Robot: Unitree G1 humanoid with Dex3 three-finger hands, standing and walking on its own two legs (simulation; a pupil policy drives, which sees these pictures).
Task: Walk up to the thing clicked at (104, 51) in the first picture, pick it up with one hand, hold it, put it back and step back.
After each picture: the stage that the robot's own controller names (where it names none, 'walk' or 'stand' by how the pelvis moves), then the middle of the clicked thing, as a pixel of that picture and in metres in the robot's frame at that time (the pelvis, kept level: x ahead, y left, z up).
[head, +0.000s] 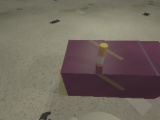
stand; (101, 55) +0.64 -0.09 -0.04
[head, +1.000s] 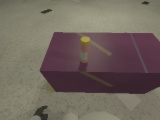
rise first; (84, 51) +0.57 +0.08 +0.00
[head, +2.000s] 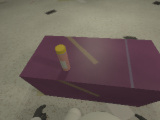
stand; (63, 59) +0.47 +0.24 +0.00
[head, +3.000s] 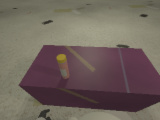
stand; (63, 67) +0.45 +0.24 -0.04
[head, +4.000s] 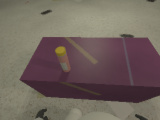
stand; (64, 60) +0.46 +0.24 -0.02
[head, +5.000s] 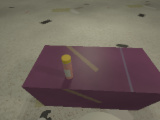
stand; (67, 68) +0.45 +0.20 -0.04
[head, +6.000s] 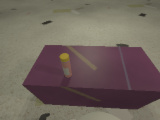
stand; (66, 66) +0.47 +0.22 -0.04
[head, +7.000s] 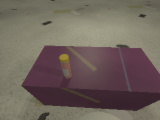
stand; (66, 67) +0.46 +0.22 -0.04
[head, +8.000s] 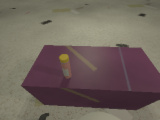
rise first; (66, 67) +0.46 +0.22 -0.04
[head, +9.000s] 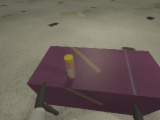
rise first; (70, 67) +0.46 +0.21 -0.04
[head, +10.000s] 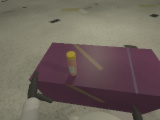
go down; (72, 64) +0.48 +0.19 -0.03
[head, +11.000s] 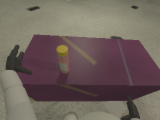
go down; (64, 61) +0.46 +0.19 +0.01
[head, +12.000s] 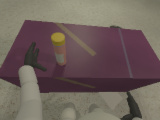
close in; (60, 51) +0.47 +0.19 +0.04
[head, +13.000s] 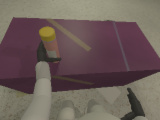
close; (52, 48) +0.49 +0.20 +0.07
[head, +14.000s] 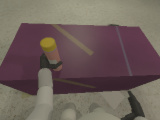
lift; (53, 57) +0.43 +0.21 +0.05
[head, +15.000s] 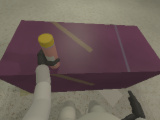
lift; (51, 54) +0.45 +0.22 +0.06
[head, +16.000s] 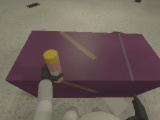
lift; (55, 68) +0.36 +0.22 +0.05
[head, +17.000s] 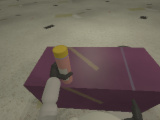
hold; (64, 67) +0.32 +0.17 +0.16
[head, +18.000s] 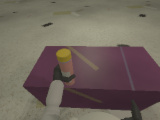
crouch; (67, 69) +0.32 +0.15 +0.13
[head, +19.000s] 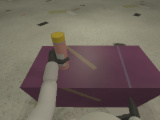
crouch; (61, 53) +0.42 +0.19 +0.17
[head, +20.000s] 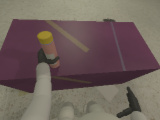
lower; (50, 52) +0.47 +0.21 +0.03
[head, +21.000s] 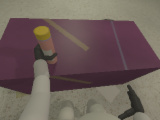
lower; (48, 48) +0.49 +0.21 +0.06
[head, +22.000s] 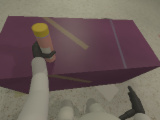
lower; (46, 46) +0.50 +0.22 +0.07
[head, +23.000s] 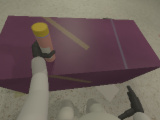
lower; (46, 45) +0.50 +0.22 +0.07
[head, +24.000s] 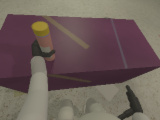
loosen; (46, 44) +0.50 +0.22 +0.07
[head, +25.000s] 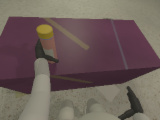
withdraw; (49, 47) +0.49 +0.21 +0.07
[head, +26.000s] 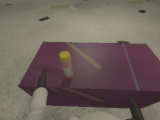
sink last; (67, 66) +0.43 +0.20 +0.01
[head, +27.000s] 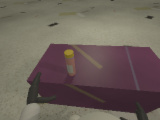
stand; (70, 63) +0.48 +0.21 +0.01
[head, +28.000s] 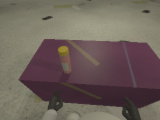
stand; (65, 61) +0.47 +0.22 +0.02
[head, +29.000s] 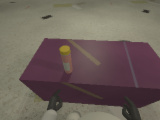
stand; (67, 61) +0.47 +0.21 +0.03
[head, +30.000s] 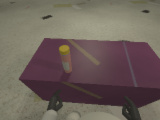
stand; (66, 60) +0.47 +0.21 +0.03
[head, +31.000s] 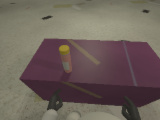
stand; (66, 60) +0.47 +0.21 +0.02
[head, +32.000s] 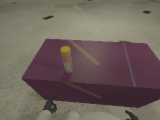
stand; (67, 60) +0.48 +0.21 +0.01
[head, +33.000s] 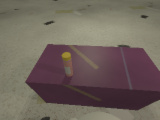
walk; (68, 65) +0.48 +0.21 -0.04
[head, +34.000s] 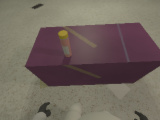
walk; (66, 45) +0.60 +0.23 -0.01
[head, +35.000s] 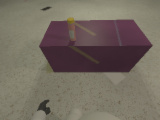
walk; (72, 30) +0.90 +0.24 -0.01
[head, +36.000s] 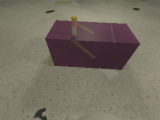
stand; (74, 26) +1.11 +0.25 -0.02
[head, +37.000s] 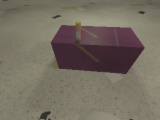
stand; (78, 31) +1.11 +0.22 -0.04
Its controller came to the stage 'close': yes
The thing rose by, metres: 0.20
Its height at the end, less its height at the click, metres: +0.00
